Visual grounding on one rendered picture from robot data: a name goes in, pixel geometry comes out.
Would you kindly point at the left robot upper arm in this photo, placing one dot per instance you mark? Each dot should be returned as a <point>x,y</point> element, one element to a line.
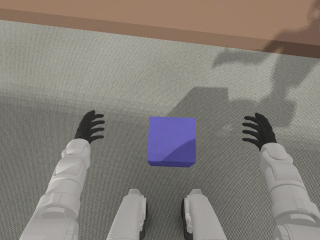
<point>52,229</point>

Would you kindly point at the carton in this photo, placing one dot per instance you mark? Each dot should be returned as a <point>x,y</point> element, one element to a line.
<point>171,141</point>

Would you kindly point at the robot right foot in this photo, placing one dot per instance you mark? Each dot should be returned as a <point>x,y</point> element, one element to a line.
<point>187,235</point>

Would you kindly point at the robot right forearm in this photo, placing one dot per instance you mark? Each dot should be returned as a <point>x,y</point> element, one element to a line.
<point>290,201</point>

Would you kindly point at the right robot shin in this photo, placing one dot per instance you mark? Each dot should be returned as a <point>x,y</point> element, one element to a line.
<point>189,224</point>

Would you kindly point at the robot left hand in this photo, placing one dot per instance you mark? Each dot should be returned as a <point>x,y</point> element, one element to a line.
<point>84,130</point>

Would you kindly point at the right robot upper arm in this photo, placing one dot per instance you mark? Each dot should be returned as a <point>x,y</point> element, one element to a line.
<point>286,231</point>

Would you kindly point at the robot right hand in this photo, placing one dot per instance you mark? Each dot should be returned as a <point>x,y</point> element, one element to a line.
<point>264,130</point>

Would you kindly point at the robot left forearm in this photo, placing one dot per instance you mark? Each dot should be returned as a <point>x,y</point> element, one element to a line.
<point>62,198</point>

